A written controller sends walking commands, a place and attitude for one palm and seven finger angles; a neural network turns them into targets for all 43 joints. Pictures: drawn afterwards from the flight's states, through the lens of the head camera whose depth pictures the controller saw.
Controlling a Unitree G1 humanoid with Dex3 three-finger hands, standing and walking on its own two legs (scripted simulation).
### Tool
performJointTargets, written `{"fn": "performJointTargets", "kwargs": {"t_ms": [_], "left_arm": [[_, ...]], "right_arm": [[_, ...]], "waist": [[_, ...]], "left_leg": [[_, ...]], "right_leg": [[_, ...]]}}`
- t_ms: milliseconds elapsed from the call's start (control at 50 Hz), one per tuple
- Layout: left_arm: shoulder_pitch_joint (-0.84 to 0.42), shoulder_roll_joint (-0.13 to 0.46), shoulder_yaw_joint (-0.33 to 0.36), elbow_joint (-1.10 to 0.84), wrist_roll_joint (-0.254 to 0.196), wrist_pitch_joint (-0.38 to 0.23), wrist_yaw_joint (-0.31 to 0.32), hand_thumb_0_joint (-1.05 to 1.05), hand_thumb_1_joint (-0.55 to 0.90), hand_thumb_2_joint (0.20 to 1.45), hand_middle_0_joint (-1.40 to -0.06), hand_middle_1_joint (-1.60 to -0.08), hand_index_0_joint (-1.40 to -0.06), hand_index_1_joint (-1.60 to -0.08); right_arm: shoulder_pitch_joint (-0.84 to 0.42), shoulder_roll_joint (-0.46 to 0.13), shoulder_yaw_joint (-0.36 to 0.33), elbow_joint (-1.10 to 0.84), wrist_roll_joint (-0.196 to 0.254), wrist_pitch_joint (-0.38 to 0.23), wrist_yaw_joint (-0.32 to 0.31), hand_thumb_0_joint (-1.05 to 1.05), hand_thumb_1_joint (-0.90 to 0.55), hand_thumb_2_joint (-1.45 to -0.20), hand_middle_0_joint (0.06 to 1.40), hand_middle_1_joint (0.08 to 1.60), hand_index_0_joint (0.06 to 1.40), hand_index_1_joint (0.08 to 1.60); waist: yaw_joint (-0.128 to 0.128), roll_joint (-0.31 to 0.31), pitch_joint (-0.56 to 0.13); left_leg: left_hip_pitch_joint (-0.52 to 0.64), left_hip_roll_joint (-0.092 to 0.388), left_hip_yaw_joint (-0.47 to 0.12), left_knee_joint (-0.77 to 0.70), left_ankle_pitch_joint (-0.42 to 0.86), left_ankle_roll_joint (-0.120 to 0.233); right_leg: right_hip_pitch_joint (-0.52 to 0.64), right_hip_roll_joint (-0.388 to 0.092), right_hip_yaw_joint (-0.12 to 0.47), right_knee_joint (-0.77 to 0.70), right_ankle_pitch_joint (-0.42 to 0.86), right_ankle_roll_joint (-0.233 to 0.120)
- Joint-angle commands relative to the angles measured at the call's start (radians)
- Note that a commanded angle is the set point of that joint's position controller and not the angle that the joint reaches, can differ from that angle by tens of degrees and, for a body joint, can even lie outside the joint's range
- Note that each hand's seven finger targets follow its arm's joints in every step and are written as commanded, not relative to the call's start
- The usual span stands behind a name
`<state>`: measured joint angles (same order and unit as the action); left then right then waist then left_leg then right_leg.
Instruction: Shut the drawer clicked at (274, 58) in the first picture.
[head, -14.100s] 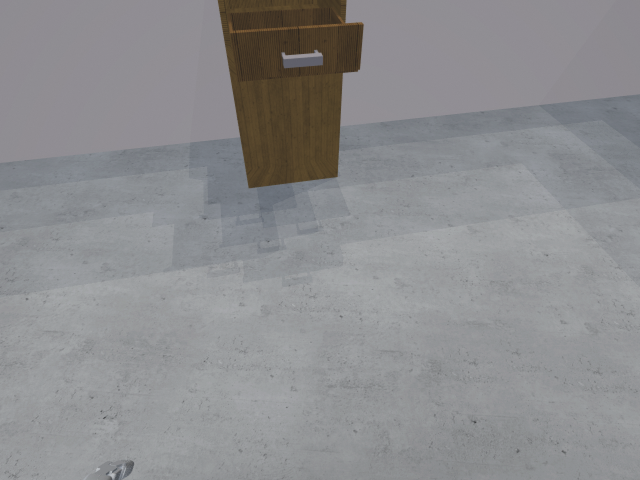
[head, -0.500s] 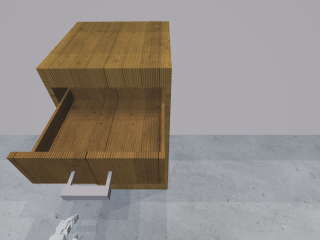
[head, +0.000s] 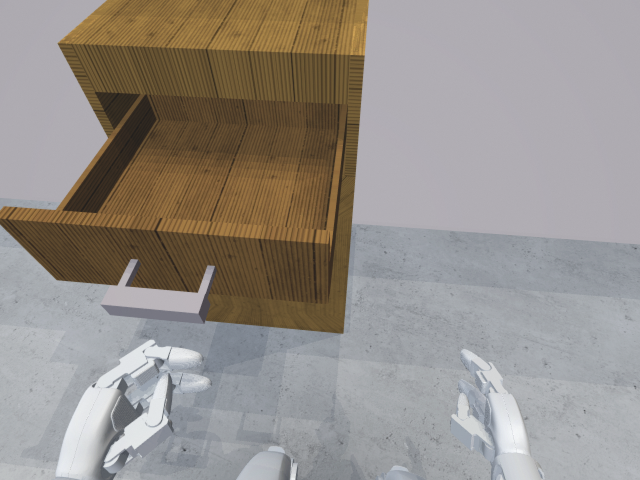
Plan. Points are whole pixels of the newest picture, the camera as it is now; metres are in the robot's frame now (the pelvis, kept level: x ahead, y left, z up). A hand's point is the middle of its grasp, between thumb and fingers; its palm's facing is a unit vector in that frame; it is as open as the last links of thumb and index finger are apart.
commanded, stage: raise the hand and make a fist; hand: left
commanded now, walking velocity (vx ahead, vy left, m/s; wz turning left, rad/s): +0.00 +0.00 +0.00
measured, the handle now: (164, 287) +0.32 +0.24 +0.06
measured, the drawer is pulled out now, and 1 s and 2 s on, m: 0.28 0.28 0.28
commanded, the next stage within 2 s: bring the fist close to the handle in 1.24 s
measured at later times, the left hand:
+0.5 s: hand (108, 416) +0.16 +0.21 +0.12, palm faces +0.05 -1.00 -0.06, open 3.1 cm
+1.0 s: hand (93, 432) +0.14 +0.20 +0.15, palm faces +0.04 -1.00 -0.09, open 3.2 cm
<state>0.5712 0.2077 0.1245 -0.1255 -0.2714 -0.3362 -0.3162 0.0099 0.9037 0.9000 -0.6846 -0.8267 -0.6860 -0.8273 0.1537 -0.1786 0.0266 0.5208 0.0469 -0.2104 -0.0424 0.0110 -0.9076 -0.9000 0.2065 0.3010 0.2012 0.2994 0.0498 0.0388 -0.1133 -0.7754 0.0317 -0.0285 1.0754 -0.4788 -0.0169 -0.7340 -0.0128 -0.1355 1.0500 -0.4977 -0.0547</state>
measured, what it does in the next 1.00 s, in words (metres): stands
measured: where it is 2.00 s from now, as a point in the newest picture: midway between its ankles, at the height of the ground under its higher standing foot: outside the picture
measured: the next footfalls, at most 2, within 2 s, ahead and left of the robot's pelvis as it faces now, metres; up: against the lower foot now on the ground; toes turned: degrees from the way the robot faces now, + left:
none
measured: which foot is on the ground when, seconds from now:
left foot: down 0.00-1.00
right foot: down 0.00-1.00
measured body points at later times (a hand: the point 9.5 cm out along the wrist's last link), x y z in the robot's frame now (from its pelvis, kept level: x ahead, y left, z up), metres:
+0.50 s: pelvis +0.02 +0.03 +0.02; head +0.03 +0.03 +0.47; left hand +0.15 +0.26 +0.12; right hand +0.22 -0.21 -0.02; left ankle +0.03 +0.13 -0.67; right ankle +0.02 -0.09 -0.67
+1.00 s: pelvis +0.02 +0.03 +0.03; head +0.00 +0.02 +0.48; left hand +0.13 +0.25 +0.15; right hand +0.22 -0.18 -0.01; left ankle +0.03 +0.13 -0.67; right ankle +0.02 -0.09 -0.67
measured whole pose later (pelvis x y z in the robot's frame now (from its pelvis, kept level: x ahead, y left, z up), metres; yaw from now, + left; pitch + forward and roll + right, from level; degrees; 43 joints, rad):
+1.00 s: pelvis +0.02 +0.03 +0.03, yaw -1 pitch +3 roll -2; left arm 0.88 0.22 0.11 -0.54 -0.25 -0.20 -0.20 0.01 0.90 0.90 -1.40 -1.59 -1.40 -1.60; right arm 0.25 -0.20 0.04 0.52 0.07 -0.30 -0.04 0.01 -0.90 -0.90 0.21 0.30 0.20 0.30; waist 0.05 0.05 -0.12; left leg -0.52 0.02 0.01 0.89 -0.44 0.02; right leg -0.47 -0.02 -0.10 0.84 -0.43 -0.01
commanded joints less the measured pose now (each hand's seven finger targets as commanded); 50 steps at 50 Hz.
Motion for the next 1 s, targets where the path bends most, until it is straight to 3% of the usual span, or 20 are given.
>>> {"fn": "performJointTargets", "kwargs": {"t_ms": [0, 60, 80, 100, 220, 260, 280, 360, 440, 480, 500, 560, 580, 620, 680, 760, 860, 980], "left_arm": [[0.048, 0.149, 0.180, -0.298, -0.051, -0.043, 0.039, 0.000, 0.900, 0.900, -0.880, -1.037, -0.880, -1.037], [0.126, 0.104, 0.160, -0.283, -0.052, -0.096, 0.054, 0.000, 0.900, 0.900, -0.940, -1.102, -0.940, -1.102], [0.154, 0.125, 0.187, -0.259, -0.043, -0.105, 0.060, 0.000, 0.900, 0.900, -0.960, -1.123, -0.960, -1.123], [0.179, 0.105, 0.155, -0.263, -0.040, -0.115, 0.048, 0.000, 0.900, 0.900, -0.980, -1.145, -0.980, -1.145], [0.240, 0.098, 0.111, -0.286, -0.056, -0.109, -0.005, 0.000, 0.900, 0.900, -1.100, -1.275, -1.100, -1.275], [0.243, 0.106, 0.108, -0.352, -0.061, -0.117, 0.006, 0.000, 0.900, 0.900, -1.140, -1.318, -1.140, -1.318], [0.249, 0.133, 0.143, -0.363, -0.056, -0.120, 0.028, 0.000, 0.900, 0.900, -1.160, -1.340, -1.160, -1.340], [0.276, 0.102, 0.119, -0.439, -0.042, -0.129, 0.085, 0.000, 0.900, 0.900, -1.240, -1.427, -1.240, -1.427], [0.314, 0.065, 0.058, -0.456, -0.019, -0.093, 0.102, 0.000, 0.900, 0.900, -1.320, -1.513, -1.320, -1.513], [0.324, 0.081, 0.064, -0.442, -0.005, -0.058, 0.097, 0.000, 0.900, 0.900, -1.360, -1.557, -1.360, -1.557], [0.304, 0.062, 0.027, -0.467, -0.001, -0.045, 0.090, 0.000, 0.900, 0.900, -1.380, -1.578, -1.380, -1.578], [0.292, 0.085, 0.022, -0.539, 0.008, -0.011, 0.087, 0.000, 0.900, 0.900, -1.400, -1.600, -1.400, -1.600], [0.300, 0.091, 0.030, -0.555, 0.013, -0.003, 0.094, 0.000, 0.900, 0.900, -1.400, -1.600, -1.400, -1.600], [0.326, 0.072, 0.008, -0.611, 0.015, 0.005, 0.105, 0.000, 0.900, 0.900, -1.400, -1.600, -1.400, -1.600], [0.340, 0.083, 0.020, -0.639, 0.025, 0.023, 0.129, 0.000, 0.900, 0.900, -1.400, -1.600, -1.400, -1.600], [0.361, 0.076, 0.025, -0.632, 0.028, 0.046, 0.139, 0.000, 0.900, 0.900, -1.400, -1.600, -1.400, -1.600], [0.357, 0.082, 0.034, -0.632, 0.015, 0.076, 0.125, 0.000, 0.900, 0.900, -1.400, -1.600, -1.400, -1.600], [0.331, 0.101, 0.060, -0.615, 0.006, 0.053, 0.119, 0.000, 0.900, 0.900, -1.400, -1.600, -1.400, -1.600]], "right_arm": [[-0.028, -0.124, -0.081, -0.142, -0.004, -0.059, -0.046, 0.000, -0.900, -0.900, 0.200, 0.300, 0.200, 0.300], [-0.029, -0.114, -0.086, -0.118, -0.006, -0.073, -0.032, 0.000, -0.900, -0.900, 0.200, 0.300, 0.200, 0.300], [-0.045, -0.116, -0.090, -0.110, -0.007, -0.074, -0.031, 0.000, -0.900, -0.900, 0.200, 0.300, 0.200, 0.300], [-0.032, -0.117, -0.089, -0.113, -0.006, -0.079, -0.025, 0.000, -0.900, -0.900, 0.200, 0.300, 0.200, 0.300], [-0.035, -0.137, -0.097, -0.135, 0.013, -0.121, -0.023, 0.000, -0.900, -0.900, 0.200, 0.300, 0.200, 0.300], [-0.030, -0.140, -0.097, -0.147, 0.012, -0.134, -0.024, 0.000, -0.900, -0.900, 0.200, 0.300, 0.200, 0.300], [-0.037, -0.139, -0.098, -0.138, 0.010, -0.133, -0.025, 0.000, -0.900, -0.900, 0.200, 0.300, 0.200, 0.300], [-0.025, -0.131, -0.097, -0.151, 0.010, -0.134, -0.014, 0.000, -0.900, -0.900, 0.200, 0.300, 0.200, 0.300], [-0.034, -0.134, -0.086, -0.170, 0.011, -0.129, -0.004, 0.000, -0.900, -0.900, 0.200, 0.300, 0.200, 0.300], [-0.045, -0.139, -0.081, -0.172, 0.014, -0.123, -0.004, 0.000, -0.900, -0.900, 0.200, 0.300, 0.200, 0.300], [-0.039, -0.141, -0.075, -0.183, 0.015, -0.122, -0.004, 0.000, -0.900, -0.900, 0.200, 0.300, 0.200, 0.300], [-0.038, -0.140, -0.067, -0.203, 0.019, -0.127, -0.006, 0.000, -0.900, -0.900, 0.200, 0.300, 0.200, 0.300], [-0.048, -0.137, -0.064, -0.199, 0.016, -0.130, -0.005, 0.000, -0.900, -0.900, 0.200, 0.300, 0.200, 0.300], [-0.039, -0.127, -0.058, -0.209, 0.016, -0.134, 0.002, 0.000, -0.900, -0.900, 0.200, 0.300, 0.200, 0.300], [-0.042, -0.126, -0.051, -0.206, 0.013, -0.135, 0.009, 0.000, -0.900, -0.900, 0.200, 0.300, 0.200, 0.300], [-0.050, -0.123, -0.046, -0.210, 0.021, -0.130, 0.007, 0.000, -0.900, -0.900, 0.200, 0.300, 0.200, 0.300], [-0.053, -0.125, -0.042, -0.203, 0.027, -0.147, -0.005, 0.000, -0.900, -0.900, 0.200, 0.300, 0.200, 0.300], [-0.054, -0.128, -0.042, -0.184, 0.026, -0.172, -0.010, 0.000, -0.900, -0.900, 0.200, 0.300, 0.200, 0.300]], "waist": [[-0.027, -0.091, -0.188], [-0.024, -0.058, -0.150], [-0.015, -0.067, -0.138], [-0.022, -0.049, -0.142], [-0.031, -0.056, -0.118], [-0.025, -0.046, -0.132], [-0.013, -0.045, -0.131], [-0.011, 0.004, -0.116], [-0.019, 0.021, -0.082], [-0.018, 0.013, -0.054], [-0.029, 0.010, -0.046], [-0.026, 0.005, -0.049], [-0.014, 0.025, -0.048], [-0.012, 0.030, -0.056], [-0.003, 0.046, -0.043], [-0.007, -0.005, 0.005], [-0.007, -0.020, -0.004], [-0.001, 0.010, 0.025]], "left_leg": [[0.078, -0.031, -0.002, -0.141, 0.218, 0.046], [0.107, -0.029, -0.005, -0.171, 0.271, 0.041], [0.108, -0.029, -0.005, -0.172, 0.282, 0.040], [0.118, -0.032, -0.002, -0.180, 0.285, 0.041], [0.149, -0.035, -0.003, -0.212, 0.230, 0.045], [0.167, -0.035, -0.003, -0.226, 0.225, 0.047], [0.172, -0.033, -0.005, -0.231, 0.234, 0.048], [0.209, -0.027, -0.002, -0.262, 0.237, 0.043], [0.223, -0.022, -0.009, -0.285, 0.226, 0.041], [0.220, -0.018, -0.014, -0.297, 0.210, 0.042], [0.226, -0.019, -0.014, -0.303, 0.199, 0.042], [0.246, -0.013, -0.024, -0.323, 0.184, 0.042], [0.257, -0.013, -0.025, -0.329, 0.196, 0.041], [0.281, -0.010, -0.030, -0.337, 0.223, 0.037], [0.289, -0.007, -0.036, -0.348, 0.236, 0.029], [0.272, -0.005, -0.035, -0.371, 0.162, 0.026], [0.285, -0.010, -0.028, -0.378, 0.154, 0.029], [0.275, -0.020, -0.019, -0.376, 0.142, 0.031]], "right_leg": [[0.251, -0.026, 0.203, -0.296, 0.224, 0.064], [0.236, -0.014, 0.155, -0.261, 0.336, 0.061], [0.243, -0.016, 0.155, -0.263, 0.354, 0.060], [0.237, -0.016, 0.151, -0.261, 0.358, 0.061], [0.207, -0.011, 0.150, -0.303, 0.217, 0.056], [0.207, -0.003, 0.137, -0.302, 0.176, 0.046], [0.212, 0.002, 0.128, -0.299, 0.176, 0.040], [0.189, 0.018, 0.072, -0.269, 0.181, 0.031], [0.180, 0.022, 0.049, -0.270, 0.186, 0.031], [0.185, 0.024, 0.051, -0.287, 0.174, 0.029], [0.182, 0.024, 0.048, -0.290, 0.169, 0.032], [0.190, 0.027, 0.042, -0.297, 0.151, 0.031], [0.203, 0.029, 0.040, -0.297, 0.161, 0.028], [0.204, 0.031, 0.027, -0.290, 0.178, 0.028], [0.209, 0.034, 0.019, -0.291, 0.182, 0.027], [0.208, 0.038, 0.016, -0.312, 0.128, 0.028], [0.238, 0.035, 0.035, -0.349, 0.128, 0.030], [0.247, 0.033, 0.053, -0.375, 0.103, 0.026]]}}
